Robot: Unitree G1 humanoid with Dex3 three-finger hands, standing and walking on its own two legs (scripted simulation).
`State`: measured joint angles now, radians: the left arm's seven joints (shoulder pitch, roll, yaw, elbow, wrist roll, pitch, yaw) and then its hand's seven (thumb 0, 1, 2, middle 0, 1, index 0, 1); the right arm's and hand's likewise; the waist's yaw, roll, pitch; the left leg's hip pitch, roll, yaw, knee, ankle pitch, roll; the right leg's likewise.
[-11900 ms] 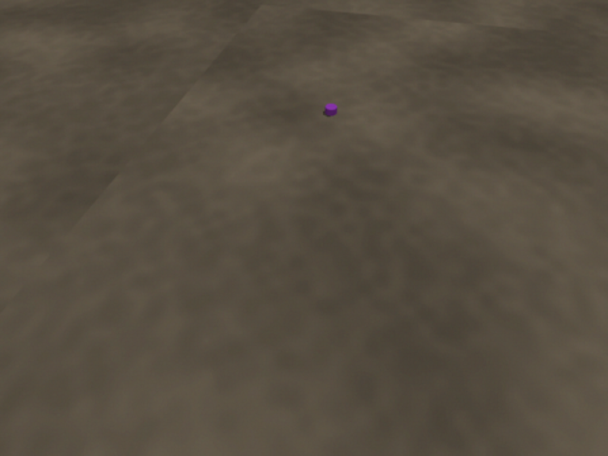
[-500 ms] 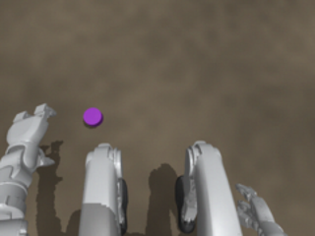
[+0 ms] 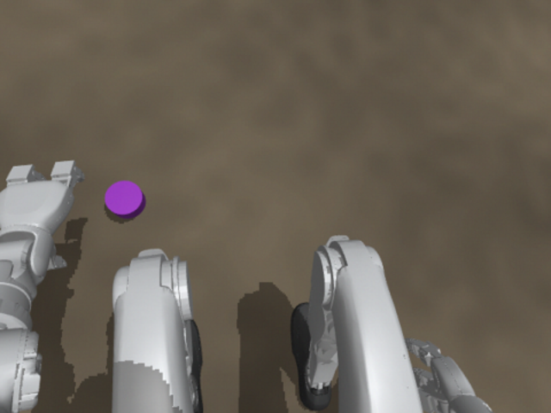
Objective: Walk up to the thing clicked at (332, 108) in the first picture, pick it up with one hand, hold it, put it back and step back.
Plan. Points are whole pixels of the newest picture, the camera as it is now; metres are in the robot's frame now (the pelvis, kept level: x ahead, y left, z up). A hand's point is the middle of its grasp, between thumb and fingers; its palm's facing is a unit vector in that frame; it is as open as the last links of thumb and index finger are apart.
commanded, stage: rise first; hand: left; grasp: from above
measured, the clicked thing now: (126, 199) +0.46 +0.25 -0.33
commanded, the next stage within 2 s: approach in 0.86 s
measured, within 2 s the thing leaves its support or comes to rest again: neither
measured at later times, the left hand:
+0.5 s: hand (70, 217) +0.40 +0.30 -0.20, palm faces -0.47 -0.07 -0.88, open 14.0 cm
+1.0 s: hand (77, 214) +0.41 +0.30 -0.22, palm faces -0.47 -0.08 -0.88, open 14.1 cm
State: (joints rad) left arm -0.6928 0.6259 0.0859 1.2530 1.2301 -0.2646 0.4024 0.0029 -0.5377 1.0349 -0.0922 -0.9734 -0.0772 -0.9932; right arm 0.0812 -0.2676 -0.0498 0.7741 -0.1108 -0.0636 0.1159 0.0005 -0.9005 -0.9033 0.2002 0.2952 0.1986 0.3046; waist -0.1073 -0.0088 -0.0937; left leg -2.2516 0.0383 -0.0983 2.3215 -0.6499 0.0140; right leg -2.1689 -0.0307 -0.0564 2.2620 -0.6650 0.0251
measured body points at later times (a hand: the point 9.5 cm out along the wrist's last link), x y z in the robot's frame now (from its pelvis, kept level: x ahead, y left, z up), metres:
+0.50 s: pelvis +0.01 -0.01 -0.02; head +0.25 +0.05 +0.36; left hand +0.42 +0.31 -0.15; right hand +0.11 -0.28 -0.15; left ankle +0.09 +0.12 -0.32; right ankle +0.10 -0.13 -0.32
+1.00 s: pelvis +0.02 +0.00 -0.03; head +0.25 +0.05 +0.34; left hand +0.43 +0.30 -0.17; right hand +0.10 -0.28 -0.16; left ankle +0.09 +0.12 -0.32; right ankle +0.10 -0.13 -0.32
